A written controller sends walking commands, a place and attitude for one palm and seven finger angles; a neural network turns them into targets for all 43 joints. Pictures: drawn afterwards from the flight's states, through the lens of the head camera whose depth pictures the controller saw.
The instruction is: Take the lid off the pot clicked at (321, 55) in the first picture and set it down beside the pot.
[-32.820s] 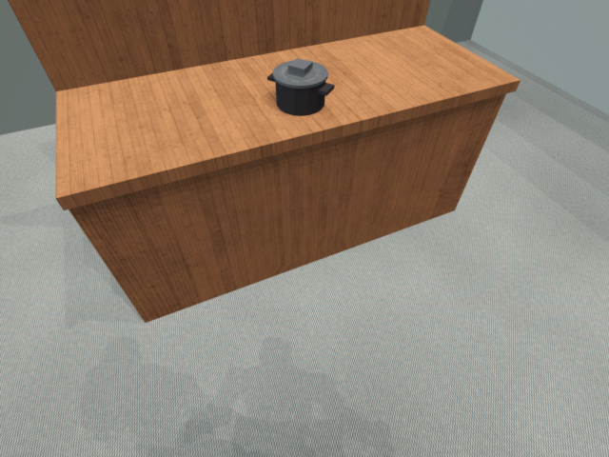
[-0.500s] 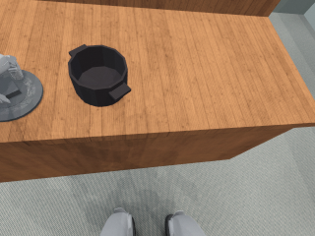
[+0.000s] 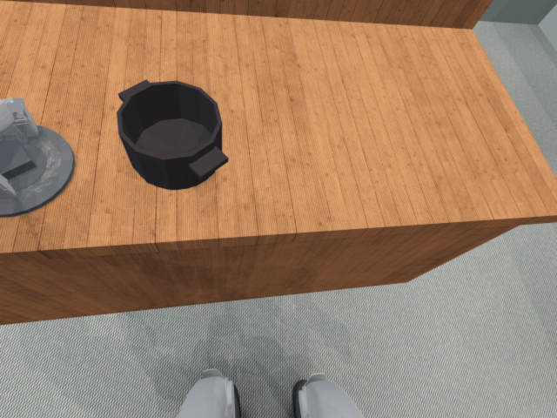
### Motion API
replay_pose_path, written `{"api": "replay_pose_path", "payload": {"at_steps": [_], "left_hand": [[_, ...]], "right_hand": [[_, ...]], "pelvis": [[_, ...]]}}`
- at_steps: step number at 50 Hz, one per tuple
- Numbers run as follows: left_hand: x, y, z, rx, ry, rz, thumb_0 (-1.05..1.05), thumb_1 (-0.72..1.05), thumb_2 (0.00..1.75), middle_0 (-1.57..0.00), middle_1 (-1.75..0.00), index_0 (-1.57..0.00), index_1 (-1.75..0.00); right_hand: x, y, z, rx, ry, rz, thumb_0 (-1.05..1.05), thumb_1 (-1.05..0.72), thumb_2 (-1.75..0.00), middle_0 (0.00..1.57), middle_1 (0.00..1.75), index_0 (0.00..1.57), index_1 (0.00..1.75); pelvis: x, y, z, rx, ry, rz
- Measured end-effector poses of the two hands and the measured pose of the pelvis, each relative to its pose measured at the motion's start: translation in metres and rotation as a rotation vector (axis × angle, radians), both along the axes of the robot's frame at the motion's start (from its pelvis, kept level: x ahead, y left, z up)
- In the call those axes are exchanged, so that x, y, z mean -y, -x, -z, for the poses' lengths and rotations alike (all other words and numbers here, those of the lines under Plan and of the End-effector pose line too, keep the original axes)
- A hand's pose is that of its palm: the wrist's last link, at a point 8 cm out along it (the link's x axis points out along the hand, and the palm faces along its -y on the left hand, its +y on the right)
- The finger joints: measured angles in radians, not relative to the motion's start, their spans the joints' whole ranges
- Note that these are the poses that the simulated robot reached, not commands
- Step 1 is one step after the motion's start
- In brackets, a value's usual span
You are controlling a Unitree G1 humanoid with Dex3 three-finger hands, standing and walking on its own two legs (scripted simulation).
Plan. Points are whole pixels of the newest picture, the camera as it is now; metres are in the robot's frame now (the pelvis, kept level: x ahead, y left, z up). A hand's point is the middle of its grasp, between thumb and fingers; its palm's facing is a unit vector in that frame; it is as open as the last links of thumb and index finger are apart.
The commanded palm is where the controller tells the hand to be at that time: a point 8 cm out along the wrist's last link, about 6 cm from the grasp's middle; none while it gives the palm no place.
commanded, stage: raise the empty hand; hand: left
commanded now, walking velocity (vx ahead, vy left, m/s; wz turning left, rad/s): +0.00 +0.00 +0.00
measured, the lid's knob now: (7, 159) +0.49 +0.38 -0.02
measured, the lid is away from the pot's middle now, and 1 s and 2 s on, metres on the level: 0.24 0.24 0.24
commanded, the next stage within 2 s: draw the hand back to the body in 1.26 s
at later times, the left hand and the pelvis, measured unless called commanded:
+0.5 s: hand out of the picture +0.46 +0.36 +0.07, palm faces -0.43 -0.13 -0.90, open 11.0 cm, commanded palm +0.50 +0.34 +0.13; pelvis +0.01 +0.00 +0.01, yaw +1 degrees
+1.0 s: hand out of the picture +0.46 +0.36 +0.12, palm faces -0.40 -0.13 -0.91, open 11.0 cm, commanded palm +0.49 +0.35 +0.18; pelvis +0.02 +0.00 +0.03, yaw +2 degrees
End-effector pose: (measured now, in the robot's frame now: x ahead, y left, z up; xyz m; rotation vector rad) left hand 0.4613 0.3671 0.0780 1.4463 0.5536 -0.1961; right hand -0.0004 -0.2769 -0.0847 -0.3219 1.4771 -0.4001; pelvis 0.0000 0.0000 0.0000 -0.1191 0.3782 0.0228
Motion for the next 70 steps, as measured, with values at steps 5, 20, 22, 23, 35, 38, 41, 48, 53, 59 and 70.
{"api": "replay_pose_path", "payload": {"at_steps": [5, 20, 22, 23, 35, 38, 41, 48, 53, 59, 70], "left_hand": [[0.001, 0.000, -0.007, 0.023, -0.003, 0.009, 0.00, 0.06, 0.50, -0.31, -0.95, -0.32, -0.95], [-0.001, -0.001, -0.038, 0.015, -0.001, -0.016, 0.00, 0.06, 0.50, -0.31, -0.95, -0.31, -0.95], [0.000, -0.002, -0.042, 0.015, -0.006, -0.008, 0.00, 0.06, 0.50, -0.31, -0.95, -0.31, -0.95], [0.000, -0.003, -0.044, 0.017, -0.010, -0.004, 0.00, 0.06, 0.50, -0.31, -0.95, -0.31, -0.95], [0.002, -0.008, -0.070, 0.043, -0.009, -0.014, 0.00, 0.06, 0.50, -0.31, -0.95, -0.31, -0.95], [0.003, -0.008, -0.077, 0.047, -0.009, -0.012, 0.00, 0.06, 0.50, -0.31, -0.95, -0.31, -0.95], [0.003, -0.007, -0.085, 0.056, -0.006, -0.015, 0.00, 0.06, 0.50, -0.31, -0.95, -0.31, -0.95], [0.001, -0.003, -0.098, 0.047, -0.019, -0.020, 0.00, 0.06, 0.50, -0.31, -0.95, -0.31, -0.95], [0.001, -0.001, -0.112, 0.064, -0.013, -0.024, 0.00, 0.06, 0.50, -0.31, -0.95, -0.31, -0.95], [0.002, 0.002, -0.121, 0.053, -0.022, -0.034, 0.00, 0.06, 0.50, -0.31, -0.95, -0.31, -0.95], [0.006, 0.002, -0.123, 0.039, -0.019, -0.024, 0.00, 0.06, 0.50, -0.31, -0.95, -0.31, -0.95]], "right_hand": [[0.002, -0.001, -0.002, 0.003, 0.005, -0.002, 0.00, -0.90, -0.90, 0.20, 0.30, 0.21, 0.30], [0.000, -0.006, -0.008, 0.038, -0.013, 0.003, 0.00, -0.90, -0.90, 0.20, 0.30, 0.21, 0.30], [0.000, -0.006, -0.009, 0.041, -0.013, 0.003, 0.00, -0.90, -0.90, 0.20, 0.30, 0.21, 0.30], [0.000, -0.007, -0.009, 0.041, -0.013, 0.003, 0.00, -0.90, -0.90, 0.20, 0.30, 0.21, 0.30], [0.000, -0.015, -0.014, 0.053, -0.032, 0.008, 0.00, -0.90, -0.90, 0.20, 0.30, 0.21, 0.30], [0.001, -0.018, -0.015, 0.061, -0.034, 0.006, 0.00, -0.90, -0.90, 0.20, 0.30, 0.21, 0.30], [0.002, -0.022, -0.016, 0.071, -0.038, 0.003, 0.00, -0.90, -0.90, 0.20, 0.30, 0.21, 0.30], [0.006, -0.032, -0.019, 0.096, -0.039, -0.012, 0.00, -0.90, -0.90, 0.20, 0.30, 0.21, 0.30], [0.009, -0.039, -0.021, 0.109, -0.041, -0.021, 0.00, -0.90, -0.90, 0.20, 0.30, 0.21, 0.30], [0.011, -0.047, -0.022, 0.132, -0.046, -0.035, 0.00, -0.90, -0.90, 0.20, 0.30, 0.21, 0.30], [0.017, -0.051, -0.024, 0.134, -0.040, -0.045, 0.00, -0.90, -0.90, 0.20, 0.30, 0.21, 0.30]], "pelvis": [[0.000, 0.000, -0.002, 0.004, 0.000, -0.004], [0.000, -0.005, -0.011, 0.040, -0.011, -0.006], [0.000, -0.006, -0.012, 0.042, -0.012, -0.006], [0.000, -0.007, -0.013, 0.043, -0.013, -0.006], [0.000, -0.016, -0.022, 0.068, -0.025, -0.006], [0.001, -0.018, -0.024, 0.075, -0.028, -0.008], [0.001, -0.020, -0.026, 0.084, -0.031, -0.008], [0.004, -0.023, -0.030, 0.101, -0.037, -0.012], [0.006, -0.024, -0.033, 0.115, -0.042, -0.017], [0.008, -0.025, -0.036, 0.129, -0.047, -0.018], [0.012, -0.026, -0.037, 0.133, -0.051, -0.020]]}}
